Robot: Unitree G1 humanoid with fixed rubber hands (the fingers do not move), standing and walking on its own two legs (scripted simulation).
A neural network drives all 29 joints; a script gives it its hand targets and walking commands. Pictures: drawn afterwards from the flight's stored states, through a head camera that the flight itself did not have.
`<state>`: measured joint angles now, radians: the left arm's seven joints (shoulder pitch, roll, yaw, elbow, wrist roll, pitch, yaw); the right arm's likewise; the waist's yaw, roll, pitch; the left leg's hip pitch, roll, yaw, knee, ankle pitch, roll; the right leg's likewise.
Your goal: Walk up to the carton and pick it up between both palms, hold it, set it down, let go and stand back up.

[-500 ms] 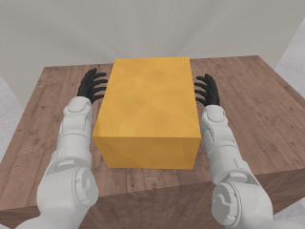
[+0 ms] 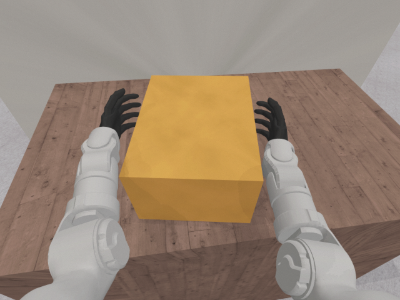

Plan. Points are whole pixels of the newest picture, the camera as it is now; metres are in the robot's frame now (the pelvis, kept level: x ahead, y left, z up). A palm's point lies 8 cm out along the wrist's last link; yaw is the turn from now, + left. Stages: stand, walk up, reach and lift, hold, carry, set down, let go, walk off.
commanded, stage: set down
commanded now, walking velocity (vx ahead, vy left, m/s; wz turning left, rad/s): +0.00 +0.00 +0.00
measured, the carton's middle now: (196, 143) +0.44 -0.02 +0.07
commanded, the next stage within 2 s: none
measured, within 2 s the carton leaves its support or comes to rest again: rests again in 0.06 s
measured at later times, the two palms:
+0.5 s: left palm (114, 129) +0.44 +0.15 +0.13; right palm (277, 141) +0.38 -0.18 +0.12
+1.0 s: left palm (117, 129) +0.44 +0.15 +0.13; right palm (278, 144) +0.38 -0.18 +0.12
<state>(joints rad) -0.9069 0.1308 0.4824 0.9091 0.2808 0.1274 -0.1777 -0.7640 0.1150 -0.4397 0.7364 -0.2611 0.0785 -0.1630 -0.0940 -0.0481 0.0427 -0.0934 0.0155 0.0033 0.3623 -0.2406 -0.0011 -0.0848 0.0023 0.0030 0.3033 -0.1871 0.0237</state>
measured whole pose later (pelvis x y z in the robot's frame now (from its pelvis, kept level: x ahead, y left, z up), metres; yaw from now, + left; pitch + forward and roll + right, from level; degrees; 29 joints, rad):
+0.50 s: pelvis +0.00 +0.00 +0.00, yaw +0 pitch -1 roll -1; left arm -0.91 0.12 0.52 0.92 0.28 0.11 -0.21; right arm -0.75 0.12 -0.47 0.74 -0.30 0.05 -0.15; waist -0.09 -0.05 0.05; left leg -0.10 0.02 0.00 0.36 -0.24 0.00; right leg -0.09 0.00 0.00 0.30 -0.19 0.02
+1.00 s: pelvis +0.00 +0.00 +0.00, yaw +0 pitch -1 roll -1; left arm -0.92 0.11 0.54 0.92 0.28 0.09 -0.23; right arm -0.73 0.13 -0.49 0.74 -0.31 -0.01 -0.14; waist -0.09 -0.05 0.06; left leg -0.10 0.02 0.01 0.36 -0.24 0.00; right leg -0.09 0.00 0.00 0.30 -0.19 0.03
